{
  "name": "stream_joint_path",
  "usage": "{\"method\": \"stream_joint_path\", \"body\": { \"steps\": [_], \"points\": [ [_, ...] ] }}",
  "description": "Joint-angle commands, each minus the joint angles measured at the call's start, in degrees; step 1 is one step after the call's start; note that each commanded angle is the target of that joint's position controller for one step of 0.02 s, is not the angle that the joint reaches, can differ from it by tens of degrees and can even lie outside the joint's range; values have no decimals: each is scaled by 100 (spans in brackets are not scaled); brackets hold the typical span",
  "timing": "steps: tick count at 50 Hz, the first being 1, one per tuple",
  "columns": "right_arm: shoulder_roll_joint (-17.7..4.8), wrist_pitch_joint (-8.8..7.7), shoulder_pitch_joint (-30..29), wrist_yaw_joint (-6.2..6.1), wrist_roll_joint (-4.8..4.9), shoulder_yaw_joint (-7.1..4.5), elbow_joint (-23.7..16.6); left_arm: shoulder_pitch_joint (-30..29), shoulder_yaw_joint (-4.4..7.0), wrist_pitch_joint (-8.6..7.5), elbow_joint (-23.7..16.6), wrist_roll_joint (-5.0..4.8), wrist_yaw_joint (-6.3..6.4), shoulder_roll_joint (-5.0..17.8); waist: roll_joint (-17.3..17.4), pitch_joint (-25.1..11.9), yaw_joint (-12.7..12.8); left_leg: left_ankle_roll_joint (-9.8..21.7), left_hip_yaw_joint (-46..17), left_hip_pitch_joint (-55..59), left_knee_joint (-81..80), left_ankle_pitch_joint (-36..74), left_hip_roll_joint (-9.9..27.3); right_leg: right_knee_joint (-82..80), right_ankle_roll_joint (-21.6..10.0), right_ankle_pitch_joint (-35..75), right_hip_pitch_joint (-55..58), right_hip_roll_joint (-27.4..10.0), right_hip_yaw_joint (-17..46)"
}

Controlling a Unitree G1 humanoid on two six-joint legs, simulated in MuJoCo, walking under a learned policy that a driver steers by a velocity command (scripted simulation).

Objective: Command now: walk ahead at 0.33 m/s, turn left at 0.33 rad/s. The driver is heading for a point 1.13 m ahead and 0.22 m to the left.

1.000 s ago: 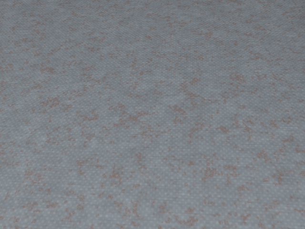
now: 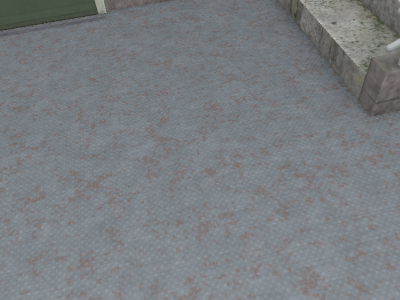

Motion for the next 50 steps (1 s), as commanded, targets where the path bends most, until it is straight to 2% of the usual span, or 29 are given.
{"method": "stream_joint_path", "body": {
  "steps": [1, 4, 8, 12, 17, 19, 21, 22, 24, 25, 26, 27, 28, 29, 30, 31, 32, 33, 34, 37, 38, 40, 43, 44, 46, 47, 48, 49, 50],
  "points": [
    [-716, -164, -506, 105, -34, -246, -436, 542, 373, -142, 4, 20, 45, 1167, -982, 519, 420, 96, -385, -1842, 132, 238, 11, -1644, -372, -2708, 911, -1996, 1773],
    [-481, -253, -436, 170, -69, -241, -340, 431, 364, -332, 71, -10, 83, 1033, -710, 457, 298, 73, -260, -2265, 464, 436, 165, -1616, -307, -2316, 1109, -2041, 1304],
    [-364, -275, -662, 263, -55, -247, -462, 535, 383, -510, 234, -4, 82, 994, -608, 477, 303, 7, -122, -2614, 732, 757, 386, -1637, -365, -2139, 941, -2157, 778],
    [-294, -269, -953, 317, -60, -236, -633, 764, 417, -617, 456, 24, 65, 1033, -553, 562, 335, 95, -81, -3045, 836, 1071, 560, -1586, -335, -1841, 1044, -2239, 266],
    [-254, -291, -1573, 419, -54, -167, -938, 1017, 450, -720, 757, 78, 54, 1053, -570, 899, 409, 468, 274, -3248, 379, 1269, 808, -1729, -167, -1475, 1246, -2187, -536],
    [-175, -351, -1924, 460, -59, -94, -1060, 1236, 428, -760, 934, 122, 43, 995, -491, 1118, 510, 676, 418, -2950, -247, 1281, 808, -1895, -181, -1147, 1190, -2131, -843],
    [-48, -413, -2189, 464, -66, -5, -1146, 1411, 403, -767, 1119, 129, 26, 976, -444, 1288, 564, 904, 681, -2513, -892, 1162, 705, -2011, -236, -314, 1239, -2130, -1149],
    [9, -436, -2148, 440, -73, 32, -1133, 1377, 390, -754, 1185, 102, 19, 1010, -454, 1280, 481, 1048, 864, -2057, -1240, 1036, 558, -1928, -239, 768, 1232, -2105, -1353],
    [-106, -458, -1701, 322, -53, -3, -987, 1346, 412, -688, 1298, 50, 30, 1297, -688, 779, 159, 1321, 1306, -863, -1433, 474, -27, -997, -251, 4559, 1491, -2129, -1589],
    [-290, -491, -1049, 260, -46, -86, -822, 1323, 441, -604, 1359, 69, 32, 1519, -870, 344, -243, 1399, 1339, 29, -1469, -53, -374, 73, -311, 6125, 1459, -2221, -1570],
    [-556, -539, 132, 189, -74, -225, -476, 1180, 466, -529, 1355, 29, 18, 1702, -898, -280, -850, 1462, 1210, 1616, -1906, -149, -609, 1618, -323, 6463, 885, -2164, -1549],
    [-972, -575, 1235, 106, -172, -407, -80, 1075, 393, -538, 1271, 5, -7, 1501, -548, -1002, -1327, 1427, 369, 3706, -2174, -496, -246, 3590, -236, 4778, -615, -1823, -1431],
    [-1722, -634, 1117, -3, -285, -533, -68, 1508, 163, -576, 943, -181, -206, 394, 1390, -1588, -594, 1667, -2954, 5197, -3268, -3041, 1945, 6077, 51, -1730, -3054, -609, -746],
    [-1614, -728, 1258, -34, -190, -505, -210, 674, 236, -691, 769, -272, -175, 767, 335, -2027, -1018, 1291, -4161, 4685, -4249, -3083, 2193, 6780, -126, -1531, -3170, -198, 1129],
    [-1405, -786, 883, -90, -250, -443, 8, 197, 295, -725, 605, -361, -150, 830, -48, -877, -702, 1043, -3110, 3822, -4287, -1934, 2094, 6755, -190, -634, -3639, -437, 1078],
    [-1064, -854, 540, -76, -236, -363, 41, 461, 253, -725, 708, -314, -147, 711, -301, -348, -291, 968, -2398, 3001, -4237, -1117, 2029, 6336, -194, -156, -3463, -809, 901],
    [-735, -914, 91, -50, -182, -268, 19, 673, 272, -649, 880, -205, -172, 689, -257, -137, 1, 731, -1756, 2427, -4361, -788, 1759, 5967, -174, 78, -3175, -1013, 872],
    [-398, -959, -126, -46, -126, -152, 5, 1054, 265, -524, 1033, -104, -218, 607, 81, -55, 248, 585, -1230, 1928, -4521, -526, 1586, 5815, -118, 233, -2790, -1119, 859],
    [-146, -999, -181, -42, -88, -69, 47, 1186, 270, -405, 1126, -100, -281, 527, 155, 31, 354, 505, -836, 1703, -4705, -405, 1469, 5795, -73, 304, -2675, -1166, 834],
    [-119, -1137, 15, -36, 23, -49, 274, 705, 290, -199, 1012, -151, -389, 344, 18, 564, 395, 60, 390, 1679, -5043, 943, 1133, 5546, 19, 757, -3311, -1126, 658],
    [-127, -1179, 74, -16, 12, -45, 294, 412, 260, -184, 878, -167, -401, 270, 132, 683, 371, -29, 759, 1545, -5148, 1462, 1044, 5227, 24, 1005, -3342, -1089, 490],
    [23, -1221, 218, -20, -9, 11, 387, -107, 230, -202, 713, -207, -415, 271, 232, 884, 285, -88, 1393, 1698, -5206, 2763, 737, 4647, -36, 1460, -3506, -872, 48],
    [-20, -1200, 493, -171, 11, 75, 515, -616, 168, -265, 473, -151, -460, 301, 89, 906, 275, -92, 1836, 2463, -5151, 4697, 748, 3678, -227, 1684, -3667, -614, -575],
    [-117, -1190, 323, -231, 15, 84, 482, -587, 142, -276, 445, -151, -470, 310, 70, 861, 431, -157, 2012, 2506, -5054, 5509, 747, 3133, -326, 1708, -3272, -470, -762],
    [-442, -1178, 215, -410, 17, 35, 425, -306, 175, -245, 489, -158, -479, 533, 253, 442, 714, -175, 2077, 2822, -4444, 7603, 971, 2555, -448, 1804, -2285, -91, -1103],
    [-651, -1135, 84, -505, 9, -22, 373, 175, 229, -191, 607, -160, -461, 709, 425, 126, 1020, -174, 2054, 2993, -3862, 8490, 1114, 2516, -502, 1659, -1705, 77, -1164],
    [-856, -1062, -177, -563, -14, -95, 274, 1000, 328, -134, 822, -154, -426, 952, 544, -271, 1471, -152, 1970, 2970, -2909, 9089, 1235, 2548, -594, 1321, -869, 245, -1102],
    [-1006, -972, -641, -572, -59, -159, 115, 2208, 478, -84, 1160, -134, -367, 1235, 566, -679, 2084, -72, 1806, 2572, -1478, 9102, 1331, 2497, -792, 944, 262, 263, -827],
    [-1103, -880, -1194, -513, -33, -236, -29, 3335, 665, -76, 1485, -181, -274, 1518, 157, -897, 2687, 43, 1688, 1772, 1015, 7535, 1055, 1897, -1243, 727, 1329, -11, -178]
  ]
}}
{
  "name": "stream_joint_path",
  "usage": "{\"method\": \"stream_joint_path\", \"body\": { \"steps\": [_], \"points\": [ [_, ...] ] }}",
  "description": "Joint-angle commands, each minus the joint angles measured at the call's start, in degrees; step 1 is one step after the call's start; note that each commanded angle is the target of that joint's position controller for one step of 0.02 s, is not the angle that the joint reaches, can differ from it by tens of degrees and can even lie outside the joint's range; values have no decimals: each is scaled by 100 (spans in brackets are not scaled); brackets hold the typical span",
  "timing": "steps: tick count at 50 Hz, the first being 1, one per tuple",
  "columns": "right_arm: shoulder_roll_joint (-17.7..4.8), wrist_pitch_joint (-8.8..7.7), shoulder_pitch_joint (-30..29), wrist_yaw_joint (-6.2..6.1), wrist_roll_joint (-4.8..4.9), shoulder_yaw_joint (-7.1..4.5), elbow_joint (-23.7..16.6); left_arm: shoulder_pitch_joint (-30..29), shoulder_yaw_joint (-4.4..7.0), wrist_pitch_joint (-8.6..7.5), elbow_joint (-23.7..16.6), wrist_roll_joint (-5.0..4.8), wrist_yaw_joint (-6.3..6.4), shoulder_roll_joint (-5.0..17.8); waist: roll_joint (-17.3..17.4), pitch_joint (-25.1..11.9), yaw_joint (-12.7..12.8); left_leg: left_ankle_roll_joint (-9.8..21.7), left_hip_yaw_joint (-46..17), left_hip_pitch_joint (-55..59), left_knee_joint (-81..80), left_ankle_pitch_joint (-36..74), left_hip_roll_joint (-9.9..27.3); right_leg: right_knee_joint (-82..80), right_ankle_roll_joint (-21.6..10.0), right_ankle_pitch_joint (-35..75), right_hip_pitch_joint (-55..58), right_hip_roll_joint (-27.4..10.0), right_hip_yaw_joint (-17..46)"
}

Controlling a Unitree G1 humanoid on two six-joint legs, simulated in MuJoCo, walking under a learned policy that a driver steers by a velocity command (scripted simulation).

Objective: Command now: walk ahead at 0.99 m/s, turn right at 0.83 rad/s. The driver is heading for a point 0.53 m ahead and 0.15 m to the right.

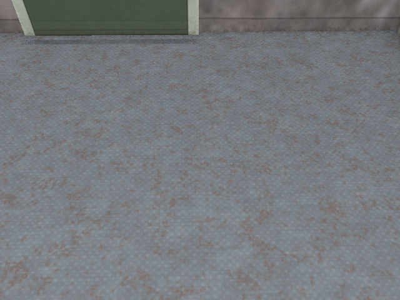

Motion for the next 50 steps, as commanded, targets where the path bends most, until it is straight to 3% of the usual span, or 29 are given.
{"method": "stream_joint_path", "body": {
  "steps": [1, 2, 3, 4, 5, 6, 8, 11, 14, 17, 18, 19, 20, 21, 22, 23, 24, 26, 30, 35, 37, 38, 39, 40, 41, 42, 44, 47, 50],
  "points": [
    [-1057, -5, -2436, 107, 13, -288, -1022, 3246, 552, 148, 860, -244, 216, 1026, -812, -388, 2041, 196, -585, -3902, 6512, 1174, -40, -1080, -735, -399, 4054, -177, 1335],
    [-252, -158, -1884, 196, -94, -30, -1617, 2358, 506, 93, 716, -54, 187, 1297, -1246, -133, 528, 61, -1553, -5801, 7595, -664, -284, -347, -1135, 1393, 4190, -411, 3085],
    [-182, -296, -1320, 278, 14, 108, -2018, 1950, 529, 69, 458, 90, 252, 1423, -1231, -1274, 157, 7, -2586, -6676, 7595, -822, -181, -1835, -2032, -1298, 4993, -1452, 5614],
    [-629, -430, -1429, 315, -92, 93, -1900, 1821, 477, 32, 359, 195, 330, 979, 100, -627, 65, 145, -2690, -6804, 6825, -454, 176, -2972, -1689, -2859, 4217, -1650, 6234],
    [-883, -423, -1703, 327, -126, 30, -1875, 1526, 419, -26, 341, 222, 370, 783, 876, -27, -200, 78, -2669, -6518, 6151, -120, 424, -3052, -1358, -2511, 3245, -1530, 5766],
    [-862, -337, -1755, 299, -234, 61, -1851, 1374, 399, -117, 314, 150, 390, 876, 1109, 278, -423, -37, -2595, -6165, 5747, -140, 509, -2902, -1204, -1123, 2491, -1316, 5213],
    [-906, -45, -1775, 258, -245, 103, -1884, 1225, 372, -310, 243, 55, 409, 978, 1248, 478, -653, -321, -2362, -5144, 4517, -104, 788, -2790, -945, 1177, 1140, -854, 4057],
    [-677, 34, -2505, 262, -104, 218, -2238, 1373, 449, -369, 268, -16, 374, 1095, 751, 235, -314, -371, -1879, -4143, 2267, 1118, 561, -2297, -324, 3287, 799, 47, 2846],
    [-572, 68, -2688, 221, 48, 285, -2372, 1745, 551, -184, 325, -61, 317, 1121, 38, -541, 146, -152, -1670, -3541, 857, 2207, -53, -1581, 393, 3229, 1613, 451, 2725],
    [-951, -19, -2076, 84, 21, 156, -2245, 1383, 626, -91, 89, 6, 345, 1140, -259, -838, -156, -60, -2018, -2491, -192, 2574, -294, -313, 783, 2452, 1726, 526, 3262],
    [-1148, -95, -1300, 39, 0, 70, -1994, 1053, 634, -114, -72, -9, 347, 1141, -140, -1079, -609, 28, -2185, -1770, -684, 3239, -57, 690, 937, 1900, 1627, 645, 3148],
    [-1446, -169, -544, 21, -96, -14, -1793, 1079, 525, -136, -283, -83, 369, 685, 366, -1607, -790, 283, -3017, -549, -412, 4544, 1174, 2193, 1091, -959, 881, 835, 2720],
    [-1574, -132, -258, 80, -181, 4, -1879, 1605, 406, -90, -454, -76, 490, 271, 1003, -2056, -468, 521, -4283, 161, 554, 7726, 2897, 3651, 1020, -4526, -39, 1056, 2086],
    [-1511, -63, -552, 137, -126, -77, -1992, 2450, 417, -43, -556, -66, 529, 539, 1553, -2981, -3, 1287, -5384, 298, 381, 7430, 3571, 4449, 1122, -4011, -170, 625, 2136],
    [-1268, -13, -1451, 60, -40, -118, -2223, 2230, 428, 89, -435, 67, 513, 793, 1354, -2716, 48, 1676, -5497, -473, -217, 4486, 3351, 4669, 1173, -3127, -460, 264, 1806],
    [-736, 65, -1858, 11, -1, 38, -2339, 1596, 464, 195, -508, 220, 433, 928, 846, -1878, 0, 1455, -4582, -1463, -601, 2852, 2643, 4232, 1270, -2625, -453, 26, 1674],
    [-611, 137, -1905, -6, -44, 103, -2270, 1216, 509, 273, -623, 232, 318, 983, 730, -1418, -43, 1281, -3863, -2038, -810, 2500, 2233, 3993, 1380, -2509, -338, -37, 1632],
    [-959, 182, -1684, -18, -54, -16, -2028, 1001, 437, 445, -824, 171, 174, 778, 908, -883, -32, 1218, -2920, -2827, -1015, 3163, 2022, 3453, 1427, -2405, -22, -215, 1533],
    [-1180, 123, -1341, 110, -85, -150, -1817, 791, 279, 500, -1117, 144, 111, 488, 990, -1067, 13, 1304, -2355, -3004, -988, 3832, 2092, 2224, 1231, -2203, 486, -292, 1465],
    [-1413, 316, -1402, 224, -51, -262, -1810, 449, 188, 505, -1272, 97, 103, 575, 1321, -940, -63, 1035, -1890, -3472, -923, 2143, 1957, 371, 1054, -2167, 1583, -90, 1077],
    [-1451, 473, -1268, 243, 9, -284, -1760, 604, 163, 409, -1199, 133, 120, 547, 1054, -810, 0, 743, -1704, -3745, -486, 1420, 1810, -880, 944, -1827, 2314, 84, 964],
    [-1329, 547, -893, 272, -31, -280, -1656, 674, 165, 338, -1167, 151, 143, 641, 492, -710, -38, 406, -1482, -4078, 13, 801, 1623, -1687, 873, -1605, 2721, -149, 1466],
    [-746, 608, -478, 351, -109, -151, -1779, 580, 192, 279, -1322, 180, 204, 1067, -1309, -776, -289, -110, -880, -4782, 1635, -1312, 1017, -2554, 592, -1178, 3006, -1930, 3673],
    [-952, 730, -873, 220, -51, -174, -1981, 517, 367, 286, -1474, 185, 277, 1663, -1357, -535, 13, -185, -1460, -4987, 2300, -1590, 486, -2713, -210, -325, 1857, -2595, 4249],
    [-1119, 796, -1155, 201, 51, -224, -1961, 501, 298, 281, -1324, 209, 315, 1298, -842, -376, 1, -152, -1893, -4630, 2667, -1123, 646, -2577, -261, -92, 1588, -2128, 3616],
    [-1035, 795, -1014, 232, 140, -222, -1883, 75, 189, 270, -1297, 189, 326, 1012, -833, -205, -324, -105, -1926, -4468, 2660, -693, 606, -2541, -73, 43, 1376, -1706, 3051],
    [-1113, 742, -585, 239, 56, -275, -1558, -292, 143, 216, -1323, 143, 372, 799, -791, -374, -512, -74, -1731, -4188, 2762, -196, 502, -2391, 125, 624, 1609, -1192, 2407],
    [-917, 740, -653, 285, 86, -228, -1497, -73, 45, 139, -1197, 108, 385, 494, -414, -673, -412, -50, -1812, -3909, 2359, -294, 477, -2206, 61, 1200, 2036, -1253, 2355],
    [-713, 759, -925, 264, 100, -139, -1554, 158, 74, 135, -1031, 141, 387, 528, -614, -617, -183, 49, -1783, -3547, 1281, -468, 380, -2081, 29, 601, 2158, -1287, 2555]
  ]
}}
